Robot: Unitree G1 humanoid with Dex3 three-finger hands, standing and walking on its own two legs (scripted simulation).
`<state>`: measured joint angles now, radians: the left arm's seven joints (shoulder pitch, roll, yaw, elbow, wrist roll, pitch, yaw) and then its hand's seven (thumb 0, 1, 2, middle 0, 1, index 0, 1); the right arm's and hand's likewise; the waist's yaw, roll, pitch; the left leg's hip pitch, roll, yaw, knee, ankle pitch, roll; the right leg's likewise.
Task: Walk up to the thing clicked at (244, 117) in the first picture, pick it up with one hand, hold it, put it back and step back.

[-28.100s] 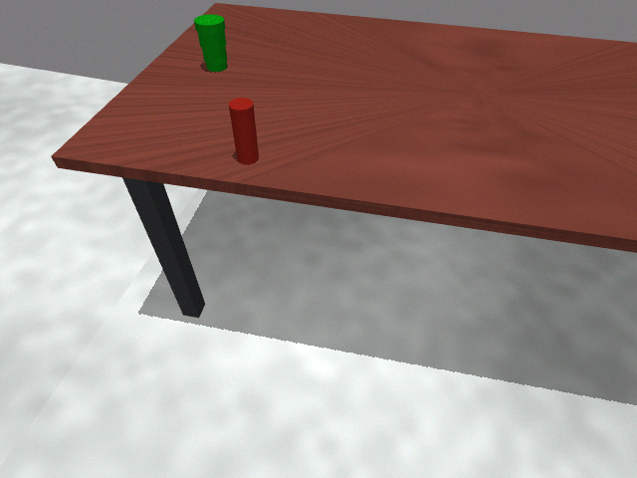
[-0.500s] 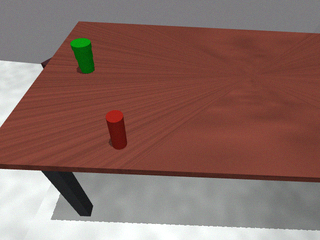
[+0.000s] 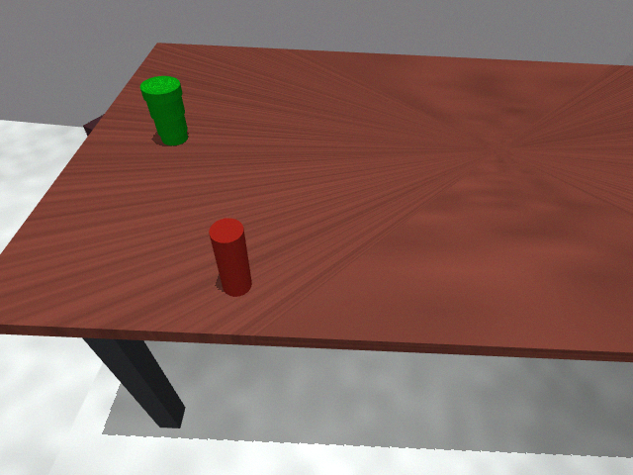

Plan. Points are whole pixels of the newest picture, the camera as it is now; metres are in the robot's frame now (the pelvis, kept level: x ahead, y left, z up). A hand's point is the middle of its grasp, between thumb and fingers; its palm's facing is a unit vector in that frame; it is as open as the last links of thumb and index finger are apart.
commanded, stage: stand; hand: left
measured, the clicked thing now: (232, 259) +0.42 +0.13 +0.02
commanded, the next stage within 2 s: step back in 0.60 s
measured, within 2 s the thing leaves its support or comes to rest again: neither
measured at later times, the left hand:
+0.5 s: hand out of the picture +0.06 +0.25 -0.16, palm faces -0.03 -0.94 -0.34, open 7.4 cm
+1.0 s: hand out of the picture +0.00 +0.24 -0.16, palm faces +0.01 -0.90 -0.43, open 7.4 cm
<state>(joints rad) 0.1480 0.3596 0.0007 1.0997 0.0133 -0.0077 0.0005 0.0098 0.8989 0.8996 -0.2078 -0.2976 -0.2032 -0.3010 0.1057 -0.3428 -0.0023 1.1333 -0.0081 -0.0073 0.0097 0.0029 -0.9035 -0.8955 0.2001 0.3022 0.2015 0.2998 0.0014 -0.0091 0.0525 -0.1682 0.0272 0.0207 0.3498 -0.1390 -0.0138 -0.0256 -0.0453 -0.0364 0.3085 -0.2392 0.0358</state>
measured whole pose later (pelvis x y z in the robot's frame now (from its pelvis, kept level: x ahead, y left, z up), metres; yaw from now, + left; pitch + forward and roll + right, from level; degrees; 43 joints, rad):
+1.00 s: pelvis -0.07 -0.03 -0.02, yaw +2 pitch -2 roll +1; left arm 0.13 0.36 0.06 0.94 0.03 0.04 0.00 0.01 0.90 0.90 -0.21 -0.30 -0.20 -0.30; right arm 0.05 -0.42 -0.07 0.92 0.01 0.07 -0.01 0.00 -0.91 -0.90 0.20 0.30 0.20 0.30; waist 0.02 0.05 0.18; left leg -0.52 -0.10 -0.14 1.15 -0.47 0.01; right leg -0.29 -0.02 -0.03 0.65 -0.33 -0.02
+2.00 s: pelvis -0.34 +0.01 -0.03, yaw +4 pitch -4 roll +1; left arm 0.08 0.41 0.07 0.78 0.01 0.05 0.03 0.01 0.90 0.90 -0.21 -0.30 -0.21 -0.30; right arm 0.18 -0.39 -0.06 0.91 -0.03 0.06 0.01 0.00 -0.90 -0.90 0.20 0.30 0.20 0.30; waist 0.01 -0.05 0.21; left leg -0.27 -0.06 -0.01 0.71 -0.38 0.02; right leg -0.45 -0.06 0.07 0.78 -0.35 0.01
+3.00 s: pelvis -0.65 +0.00 -0.02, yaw -1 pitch -3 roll -1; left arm 0.19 0.38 0.07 0.95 0.03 0.02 -0.01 0.01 0.90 0.90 -0.21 -0.30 -0.20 -0.30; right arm 0.14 -0.37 -0.04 0.92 -0.05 0.01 0.01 0.00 -0.90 -0.90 0.20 0.30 0.21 0.30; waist 0.01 0.00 0.10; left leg -0.33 0.05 0.02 0.64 -0.27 0.01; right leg -0.19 0.03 0.05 0.58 -0.37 -0.02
